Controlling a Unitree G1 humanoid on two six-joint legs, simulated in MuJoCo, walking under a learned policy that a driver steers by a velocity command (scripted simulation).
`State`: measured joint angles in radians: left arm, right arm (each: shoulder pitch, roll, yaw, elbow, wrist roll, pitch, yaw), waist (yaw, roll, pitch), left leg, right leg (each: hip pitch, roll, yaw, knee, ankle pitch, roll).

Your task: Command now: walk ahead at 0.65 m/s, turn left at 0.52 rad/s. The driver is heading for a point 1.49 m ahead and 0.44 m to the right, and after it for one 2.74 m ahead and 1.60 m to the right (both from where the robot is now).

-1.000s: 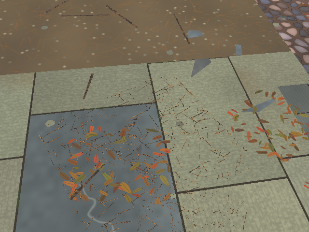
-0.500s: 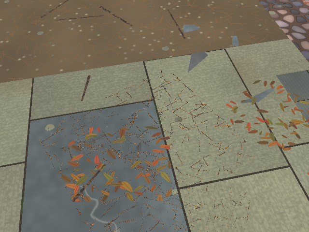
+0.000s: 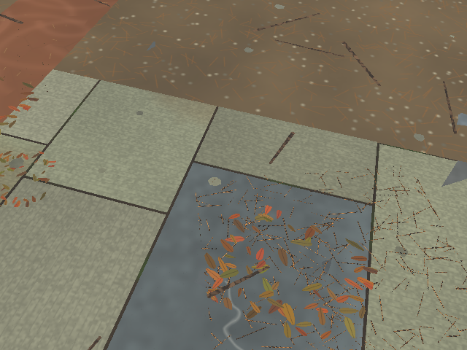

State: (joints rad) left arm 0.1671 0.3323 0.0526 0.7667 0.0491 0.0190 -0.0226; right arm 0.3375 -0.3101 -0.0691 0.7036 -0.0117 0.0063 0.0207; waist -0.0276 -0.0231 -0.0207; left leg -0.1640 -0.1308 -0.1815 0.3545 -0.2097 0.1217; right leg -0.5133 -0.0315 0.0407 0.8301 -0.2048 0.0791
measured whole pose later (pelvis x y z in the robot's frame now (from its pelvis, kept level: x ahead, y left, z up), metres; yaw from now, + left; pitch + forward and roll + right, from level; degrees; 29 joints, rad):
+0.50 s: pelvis +0.31 -0.11 -0.01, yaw -13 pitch +2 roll -1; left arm 0.43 0.31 0.05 0.80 0.01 -0.04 -0.02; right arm 0.22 -0.29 0.01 0.70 -0.08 -0.08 0.03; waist 0.02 0.03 -0.01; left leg -0.58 0.06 -0.05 1.13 -0.27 0.00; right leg -0.15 0.16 0.08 0.40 -0.28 -0.13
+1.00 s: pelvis +0.75 -0.24 -0.01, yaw -34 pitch +2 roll +3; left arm 0.04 0.35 0.03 0.66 0.05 -0.03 -0.07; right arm 0.50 -0.34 -0.05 0.89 -0.03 -0.11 0.01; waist -0.07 -0.04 -0.01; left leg -0.01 -0.01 0.12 0.29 -0.31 -0.01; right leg -0.72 -0.02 0.05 1.00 -0.18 -0.08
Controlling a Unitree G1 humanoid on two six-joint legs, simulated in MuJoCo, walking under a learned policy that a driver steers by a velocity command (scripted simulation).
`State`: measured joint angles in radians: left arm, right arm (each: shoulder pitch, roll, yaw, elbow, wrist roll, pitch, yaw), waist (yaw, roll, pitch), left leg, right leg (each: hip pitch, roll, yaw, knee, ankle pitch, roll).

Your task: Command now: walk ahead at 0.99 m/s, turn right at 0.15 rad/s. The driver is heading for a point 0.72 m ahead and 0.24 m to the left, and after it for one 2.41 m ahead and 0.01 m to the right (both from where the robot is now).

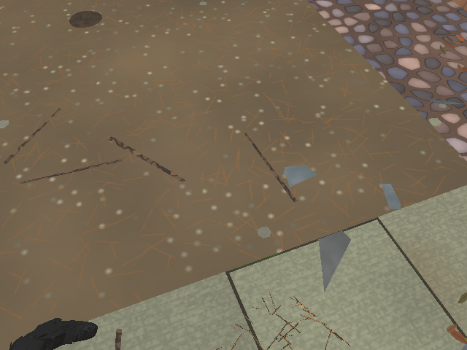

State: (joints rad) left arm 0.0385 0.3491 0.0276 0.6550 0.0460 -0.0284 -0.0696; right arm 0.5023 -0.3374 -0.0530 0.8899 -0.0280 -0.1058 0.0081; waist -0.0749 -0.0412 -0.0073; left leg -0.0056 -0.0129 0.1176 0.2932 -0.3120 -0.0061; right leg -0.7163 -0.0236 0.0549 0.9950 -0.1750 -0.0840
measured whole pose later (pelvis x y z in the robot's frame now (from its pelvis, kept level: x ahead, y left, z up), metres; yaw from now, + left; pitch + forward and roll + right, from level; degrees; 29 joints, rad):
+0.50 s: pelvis +0.48 +0.01 -0.02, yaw +17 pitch +1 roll -2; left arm 0.49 0.29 0.04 0.94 0.02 -0.11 0.01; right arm 0.03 -0.31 -0.03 0.72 -0.02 -0.01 0.08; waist 0.05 0.02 0.04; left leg -0.78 0.06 0.14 0.84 0.04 0.13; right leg 0.22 0.04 -0.28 0.18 -0.41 0.01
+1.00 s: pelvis +0.86 +0.15 -0.01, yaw +21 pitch -2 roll +1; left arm 0.25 0.24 0.02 0.81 0.03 -0.03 -0.03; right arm 0.28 -0.23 -0.03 0.85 0.00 -0.07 -0.04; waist 0.00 -0.04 0.11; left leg -0.03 -0.08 0.25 0.67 -0.36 0.06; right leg -0.47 0.05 -0.13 0.54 0.11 -0.12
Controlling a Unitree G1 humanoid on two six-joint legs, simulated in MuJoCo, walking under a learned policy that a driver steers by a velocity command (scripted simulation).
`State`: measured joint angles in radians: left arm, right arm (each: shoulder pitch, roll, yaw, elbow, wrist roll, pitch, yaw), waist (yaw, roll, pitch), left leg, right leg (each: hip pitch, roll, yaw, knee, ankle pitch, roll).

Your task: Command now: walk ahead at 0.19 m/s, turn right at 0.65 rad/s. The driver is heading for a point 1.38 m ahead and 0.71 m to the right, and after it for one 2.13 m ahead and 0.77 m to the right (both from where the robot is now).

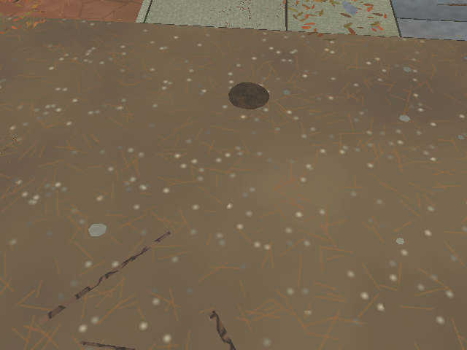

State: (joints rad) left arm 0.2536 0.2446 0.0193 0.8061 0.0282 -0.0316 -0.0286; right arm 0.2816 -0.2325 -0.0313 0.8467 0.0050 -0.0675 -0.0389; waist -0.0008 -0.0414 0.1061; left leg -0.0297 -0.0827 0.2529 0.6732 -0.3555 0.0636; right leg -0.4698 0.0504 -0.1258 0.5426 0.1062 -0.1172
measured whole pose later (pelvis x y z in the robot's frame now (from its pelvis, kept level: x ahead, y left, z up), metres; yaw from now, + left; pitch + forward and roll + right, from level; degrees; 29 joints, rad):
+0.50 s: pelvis +0.13 +0.03 +0.02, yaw -29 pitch +2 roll +2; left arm 0.28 0.36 0.12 0.74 0.01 0.06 0.00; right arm 0.08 -0.33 -0.03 0.72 -0.01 0.03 -0.04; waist 0.07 0.00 0.06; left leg -0.46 -0.07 -0.17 0.76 -0.33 -0.03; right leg -0.28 0.26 0.41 0.40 -0.07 -0.08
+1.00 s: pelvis +0.19 +0.07 +0.02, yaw -50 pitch +0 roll -2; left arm 0.16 0.32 0.05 0.75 0.01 0.09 -0.03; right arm 0.27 -0.28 -0.02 0.75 -0.02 0.01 -0.02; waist -0.04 -0.03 0.07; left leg -0.21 0.03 0.08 0.45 -0.24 0.05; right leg -0.36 0.06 0.09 0.87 -0.45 0.04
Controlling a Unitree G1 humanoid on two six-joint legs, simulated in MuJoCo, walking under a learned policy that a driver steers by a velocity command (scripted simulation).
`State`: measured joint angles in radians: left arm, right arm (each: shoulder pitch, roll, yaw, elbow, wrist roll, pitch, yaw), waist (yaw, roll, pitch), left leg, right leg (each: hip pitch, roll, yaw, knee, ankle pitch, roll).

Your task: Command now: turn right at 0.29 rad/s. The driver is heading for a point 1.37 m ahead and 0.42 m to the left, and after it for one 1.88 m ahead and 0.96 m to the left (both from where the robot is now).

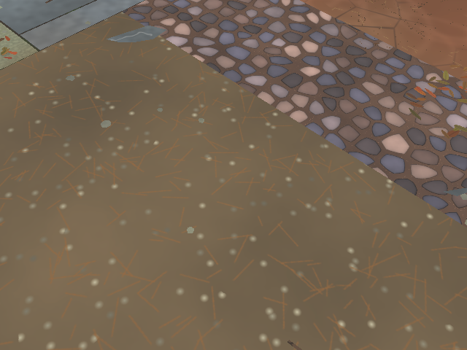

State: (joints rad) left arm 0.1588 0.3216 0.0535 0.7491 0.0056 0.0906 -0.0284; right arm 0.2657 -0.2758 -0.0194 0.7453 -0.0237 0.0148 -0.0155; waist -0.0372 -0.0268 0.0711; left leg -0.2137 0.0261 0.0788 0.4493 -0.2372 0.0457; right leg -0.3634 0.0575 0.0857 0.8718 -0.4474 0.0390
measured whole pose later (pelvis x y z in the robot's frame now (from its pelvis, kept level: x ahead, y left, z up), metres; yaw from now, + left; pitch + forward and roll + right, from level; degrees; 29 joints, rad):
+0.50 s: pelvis -0.02 +0.00 -0.01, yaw +16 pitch -1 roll -1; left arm 0.12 0.28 0.04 0.77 0.03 0.03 0.02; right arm 0.24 -0.30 -0.07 0.72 0.00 0.09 0.05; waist -0.02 -0.01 0.09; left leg -0.31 0.03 0.09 0.71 -0.40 0.01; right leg -0.19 -0.09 -0.24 0.55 -0.34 0.01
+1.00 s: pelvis -0.01 +0.04 +0.00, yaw +32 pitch +0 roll +0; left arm 0.21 0.30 0.04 0.79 0.01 0.06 0.01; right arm 0.22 -0.26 -0.02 0.69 -0.04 0.04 -0.01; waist 0.00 -0.02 0.04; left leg -0.18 -0.14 -0.13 0.42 -0.23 0.10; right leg -0.40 0.00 0.02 0.74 -0.35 0.02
